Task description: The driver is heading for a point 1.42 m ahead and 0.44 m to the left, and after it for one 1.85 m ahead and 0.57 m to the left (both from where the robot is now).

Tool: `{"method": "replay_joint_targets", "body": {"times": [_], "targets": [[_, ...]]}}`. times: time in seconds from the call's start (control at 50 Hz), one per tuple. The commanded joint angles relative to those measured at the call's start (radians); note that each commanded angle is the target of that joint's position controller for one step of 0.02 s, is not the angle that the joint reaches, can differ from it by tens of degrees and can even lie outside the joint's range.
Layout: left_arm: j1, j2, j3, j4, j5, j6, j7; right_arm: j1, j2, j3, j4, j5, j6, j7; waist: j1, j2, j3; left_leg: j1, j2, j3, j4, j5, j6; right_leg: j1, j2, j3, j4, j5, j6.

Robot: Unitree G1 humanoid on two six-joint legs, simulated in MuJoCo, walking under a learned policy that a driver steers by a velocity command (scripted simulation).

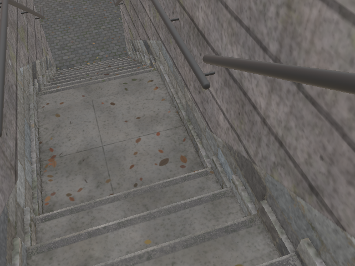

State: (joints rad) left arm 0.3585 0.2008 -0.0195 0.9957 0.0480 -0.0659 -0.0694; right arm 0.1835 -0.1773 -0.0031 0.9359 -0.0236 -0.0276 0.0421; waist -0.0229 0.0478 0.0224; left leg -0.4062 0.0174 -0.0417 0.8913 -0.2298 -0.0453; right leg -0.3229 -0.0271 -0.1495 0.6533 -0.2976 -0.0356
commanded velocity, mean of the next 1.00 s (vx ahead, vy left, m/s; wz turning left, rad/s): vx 0.11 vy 0.00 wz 0.00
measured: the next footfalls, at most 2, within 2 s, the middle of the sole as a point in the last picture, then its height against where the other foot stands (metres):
left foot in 1.26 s outside the picture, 0.17 m lower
right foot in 1.84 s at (200, 263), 0.17 m lower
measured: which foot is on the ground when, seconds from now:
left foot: down 0.00-0.88, up 0.90-1.00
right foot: down 0.00-1.00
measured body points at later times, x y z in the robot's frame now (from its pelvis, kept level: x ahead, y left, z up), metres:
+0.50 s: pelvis +0.02 +0.04 +0.02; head +0.01 +0.06 +0.47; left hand +0.03 +0.28 -0.14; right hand +0.04 -0.19 -0.12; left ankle +0.00 +0.13 -0.72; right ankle +0.03 -0.10 -0.72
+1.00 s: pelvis +0.11 +0.03 +0.00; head +0.11 +0.02 +0.45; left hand +0.02 +0.25 -0.14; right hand +0.14 -0.23 -0.15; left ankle +0.06 +0.14 -0.66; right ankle +0.03 -0.10 -0.72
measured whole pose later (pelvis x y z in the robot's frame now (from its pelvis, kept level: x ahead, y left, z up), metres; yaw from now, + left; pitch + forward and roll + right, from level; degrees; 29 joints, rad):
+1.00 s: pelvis +0.11 +0.03 +0.00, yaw +1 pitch +2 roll -2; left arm 0.49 0.16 0.04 1.13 0.10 -0.12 -0.02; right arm 0.34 -0.21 -0.10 1.02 -0.05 -0.08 0.00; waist 0.05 0.05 -0.05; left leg -0.47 -0.03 -0.08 1.10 -0.47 0.15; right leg -0.18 -0.01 -0.09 0.58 -0.44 -0.05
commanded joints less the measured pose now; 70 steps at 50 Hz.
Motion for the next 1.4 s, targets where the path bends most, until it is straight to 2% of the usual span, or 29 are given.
{"method": "replay_joint_targets", "body": {"times": [0.02,0.06,0.08,0.14,0.28,0.62,0.72,0.84,0.88,0.9,0.92,0.94,0.96,1.0,1.02,1.06,1.12,1.18,1.2,1.22,1.24,1.26,1.28,1.3,1.32,1.34,1.36,1.38,1.4], "targets": [[0.058,0.205,0.070,-0.059,-0.048,0.009,-0.068,0.165,-0.207,-0.064,0.047,0.006,-0.046,0.011,-0.003,-0.018,0.041,0.252,0.040,-0.009,-0.335,0.210,-0.018,-0.154,-0.135,0.149,-0.155,-0.011,-0.026],[0.056,0.182,0.087,-0.086,-0.032,0.016,-0.004,-0.025,-0.209,-0.083,-0.027,0.004,-0.040,-0.015,0.078,-0.003,-0.005,0.157,-0.009,0.010,-0.391,-0.011,0.068,-0.076,-0.084,0.079,-0.111,-0.162,-0.012],[-0.055,0.097,0.055,-0.091,-0.054,0.080,0.069,0.025,-0.048,-0.012,-0.002,0.006,-0.004,-0.039,0.043,-0.053,0.005,0.060,0.120,-0.191,-0.431,0.295,0.134,0.029,-0.036,0.063,-0.063,0.016,0.024],[-0.078,0.057,0.041,-0.070,-0.072,0.150,0.116,0.056,-0.059,-0.001,0.028,0.015,-0.013,-0.046,0.069,-0.014,-0.025,0.060,0.095,-0.117,-0.439,0.399,0.086,0.179,-0.068,0.101,-0.121,0.108,0.042],[-0.109,0.109,0.043,0.005,-0.061,0.137,0.111,0.115,-0.090,0.003,0.055,0.029,0.003,-0.050,0.038,-0.011,0.031,0.111,0.082,-0.115,-0.577,0.132,0.077,0.193,-0.102,0.121,-0.259,0.137,0.060],[-0.044,0.045,0.045,0.111,-0.052,0.106,0.121,0.176,-0.068,-0.005,0.133,0.019,0.006,-0.047,0.020,-0.038,0.034,0.179,0.069,-0.109,-0.644,0.074,0.112,0.174,-0.121,0.114,-0.303,0.136,0.059],[-0.050,0.051,0.062,0.109,-0.037,0.097,0.118,0.225,-0.142,-0.054,0.130,0.017,0.025,-0.053,0.004,0.026,0.123,0.150,0.071,-0.183,-0.687,-0.487,0.216,0.021,0.001,-0.015,-0.137,-0.190,0.028],[-0.007,0.059,0.069,0.110,-0.015,0.067,0.103,0.199,-0.152,-0.095,0.123,0.007,-0.001,-0.067,0.042,0.042,0.133,0.062,0.059,-0.179,-0.554,-0.429,0.244,0.100,0.012,0.010,-0.126,-0.110,-0.024],[0.121,0.075,0.080,0.147,-0.013,0.045,0.093,0.125,-0.116,-0.090,0.093,-0.002,-0.004,-0.071,0.101,-0.056,0.075,-0.070,-0.010,-0.091,-0.321,-0.274,0.207,0.261,-0.038,0.113,-0.125,-0.122,-0.069],[0.239,0.117,0.085,0.180,-0.020,0.036,0.096,0.069,-0.057,-0.078,0.040,0.010,-0.013,-0.064,0.129,-0.209,0.052,-0.247,-0.099,0.025,-0.113,-0.281,0.165,0.413,-0.164,0.344,-0.193,-0.051,-0.142],[0.588,0.100,0.082,0.226,0.111,-0.039,0.042,0.014,-0.027,-0.088,-0.020,-0.039,-0.062,-0.033,0.252,-0.331,0.044,-0.498,-0.132,-0.033,0.191,-0.489,0.172,0.540,-0.366,0.746,-0.384,-0.076,-0.368],[0.560,0.120,0.088,0.244,0.122,-0.074,0.030,-0.012,-0.025,-0.087,-0.034,-0.022,-0.088,-0.031,0.219,-0.199,0.166,-0.710,-0.052,-0.213,0.263,-0.380,0.215,0.554,-0.458,0.803,-0.438,-0.225,-0.377],[0.382,0.068,0.078,0.175,0.077,-0.076,0.029,-0.033,-0.051,-0.094,-0.034,-0.029,-0.095,-0.036,0.166,-0.071,0.121,-0.688,0.001,-0.170,0.311,-0.263,0.214,0.497,-0.413,0.694,-0.428,-0.311,-0.337],[0.230,-0.010,0.058,0.130,0.032,-0.068,0.053,0.006,-0.022,-0.091,-0.033,-0.046,-0.088,-0.040,0.090,-0.028,0.072,-0.486,0.042,-0.034,0.273,-0.181,0.204,0.259,-0.280,0.417,-0.330,-0.117,-0.264],[0.170,0.145,0.096,0.095,-0.030,-0.037,0.074,-0.001,-0.097,-0.092,-0.035,-0.042,-0.042,-0.024,0.055,-0.153,0.090,-0.426,0.028,-0.003,0.263,-0.038,0.111,0.255,-0.274,0.404,-0.296,0.255,-0.221],[0.196,0.049,0.074,0.118,-0.038,-0.037,0.095,-0.104,-0.085,-0.088,-0.073,-0.018,-0.031,-0.001,0.068,-0.151,0.104,-0.350,0.055,-0.068,0.004,0.359,0.066,0.173,-0.202,0.261,-0.212,0.179,-0.132],[0.071,0.067,0.078,0.067,-0.063,-0.053,0.104,-0.097,-0.035,-0.054,-0.078,0.009,-0.011,0.035,0.031,-0.157,0.079,0.169,-0.015,0.030,-0.291,0.860,0.073,-0.211,-0.080,0.130,-0.174,-0.090,-0.070],[0.091,0.084,0.089,0.049,-0.027,-0.040,0.104,-0.197,-0.076,-0.044,-0.104,0.011,0.019,0.012,0.090,-0.145,0.146,0.167,0.007,0.034,-0.369,0.763,0.077,-0.169,-0.102,0.146,-0.030,-0.108,-0.083],[0.286,0.078,0.046,0.128,0.164,-0.042,0.074,0.074,-0.090,-0.053,-0.007,-0.106,-0.019,0.019,0.015,-0.022,0.107,0.282,0.094,-0.020,-0.240,0.778,0.088,-0.223,-0.171,0.170,0.170,-0.273,-0.012],[0.061,0.109,0.097,0.038,0.000,-0.036,0.084,0.071,-0.125,-0.063,0.004,0.005,-0.004,-0.011,-0.011,-0.122,0.040,0.292,-0.038,0.164,-0.356,0.747,0.076,-0.091,-0.077,0.104,0.269,0.022,-0.080],[0.141,0.122,0.099,0.050,-0.035,-0.011,0.104,0.107,-0.120,-0.054,0.042,-0.019,-0.018,-0.019,0.018,-0.060,0.069,0.306,0.008,0.084,-0.588,0.660,0.103,-0.009,-0.044,0.084,0.477,0.136,-0.092],[0.173,0.129,0.104,0.081,-0.026,0.009,0.126,0.273,-0.141,-0.073,0.103,-0.026,-0.023,-0.027,-0.076,0.001,0.038,0.452,0.003,0.139,-0.672,0.659,0.098,-0.013,-0.031,0.099,0.746,0.214,-0.118],[0.264,0.089,0.113,0.085,-0.045,0.017,0.120,0.394,-0.209,-0.086,0.151,-0.034,-0.029,-0.022,-0.074,0.229,-0.046,0.717,0.134,0.014,-0.485,0.967,0.153,-0.277,0.096,0.095,1.228,-0.409,-0.090],[0.350,0.009,0.095,0.063,-0.078,0.010,0.122,0.394,-0.235,-0.078,0.140,-0.013,-0.036,-0.016,0.014,0.358,-0.184,0.963,0.247,-0.079,-0.060,1.371,0.146,-0.616,0.074,0.194,1.459,-0.634,-0.100],[0.277,0.068,0.096,0.049,-0.065,0.005,0.131,0.414,-0.216,-0.078,0.113,0.017,-0.040,-0.011,-0.044,0.245,-0.245,0.943,0.295,-0.143,-0.120,1.252,0.150,-0.731,0.058,0.208,1.469,-0.531,-0.110],[0.397,0.045,0.063,0.057,0.001,-0.045,-0.009,0.528,-0.351,-0.102,0.166,-0.117,-0.060,0.065,-0.084,0.173,-0.359,0.877,0.377,-0.212,-0.188,1.006,0.341,-0.707,0.050,0.301,1.667,-0.439,-0.081],[0.261,0.099,0.089,-0.020,-0.027,-0.068,-0.029,0.457,-0.348,-0.122,0.159,-0.112,-0.067,0.096,-0.062,0.047,-0.084,0.638,0.441,-0.444,-0.309,0.609,0.440,-0.994,0.047,0.293,1.646,-0.278,-0.052],[-0.002,0.114,0.107,-0.049,-0.024,-0.005,0.075,0.338,-0.141,-0.053,0.128,0.020,-0.047,0.012,0.003,0.040,-0.086,0.442,0.409,-0.359,-0.359,0.448,0.321,-0.783,-0.020,0.286,1.180,-0.132,-0.046],[0.001,0.104,0.098,-0.046,-0.025,0.049,0.098,0.259,-0.081,-0.026,0.104,0.011,-0.037,-0.012,0.036,0.048,0.014,0.214,0.355,-0.333,-0.406,0.319,0.311,-0.685,-0.022,0.235,1.110,-0.139,-0.028]]}}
